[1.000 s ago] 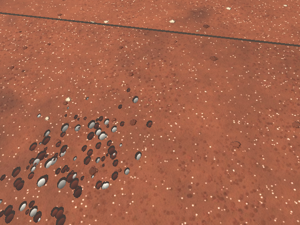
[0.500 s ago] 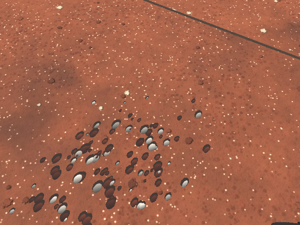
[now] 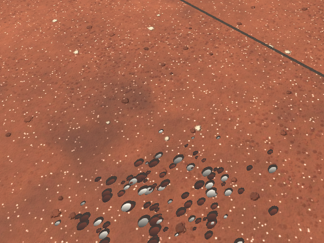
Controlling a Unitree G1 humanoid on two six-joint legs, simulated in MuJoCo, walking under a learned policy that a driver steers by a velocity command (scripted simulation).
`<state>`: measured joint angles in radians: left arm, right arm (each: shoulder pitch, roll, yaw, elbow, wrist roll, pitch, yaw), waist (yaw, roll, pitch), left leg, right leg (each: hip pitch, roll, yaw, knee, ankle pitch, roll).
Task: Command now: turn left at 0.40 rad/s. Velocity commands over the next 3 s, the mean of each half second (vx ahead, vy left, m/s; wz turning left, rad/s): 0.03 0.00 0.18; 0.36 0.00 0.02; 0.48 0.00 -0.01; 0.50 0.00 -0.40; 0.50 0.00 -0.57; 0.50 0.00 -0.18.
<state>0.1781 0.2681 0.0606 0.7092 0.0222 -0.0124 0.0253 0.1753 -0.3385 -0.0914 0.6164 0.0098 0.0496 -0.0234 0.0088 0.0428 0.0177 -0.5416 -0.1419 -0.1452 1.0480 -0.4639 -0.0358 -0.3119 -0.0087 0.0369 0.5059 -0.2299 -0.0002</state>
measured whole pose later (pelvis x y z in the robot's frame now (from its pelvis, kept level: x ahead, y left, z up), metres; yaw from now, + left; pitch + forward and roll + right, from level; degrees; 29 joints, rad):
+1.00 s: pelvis +0.16 -0.02 +0.01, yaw +3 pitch +1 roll +1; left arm 0.45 0.22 0.01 0.87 0.00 -0.08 -0.01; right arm 0.13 -0.28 -0.07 0.70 0.02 -0.06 0.02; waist 0.08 0.04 0.01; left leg -0.68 0.09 -0.02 0.79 0.00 0.00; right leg 0.04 0.04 -0.03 0.20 -0.26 -0.07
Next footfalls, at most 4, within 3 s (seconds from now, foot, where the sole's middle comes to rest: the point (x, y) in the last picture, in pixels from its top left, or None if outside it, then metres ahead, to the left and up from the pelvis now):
0.24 left None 0.02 0.14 -0.77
0.68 right None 0.10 -0.10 -0.77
1.20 left None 0.47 0.12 -0.77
1.74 right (205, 176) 0.77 -0.11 -0.77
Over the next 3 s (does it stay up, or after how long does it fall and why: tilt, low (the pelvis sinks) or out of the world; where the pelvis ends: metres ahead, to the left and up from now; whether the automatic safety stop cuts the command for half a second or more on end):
stays up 1.23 -0.25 0.01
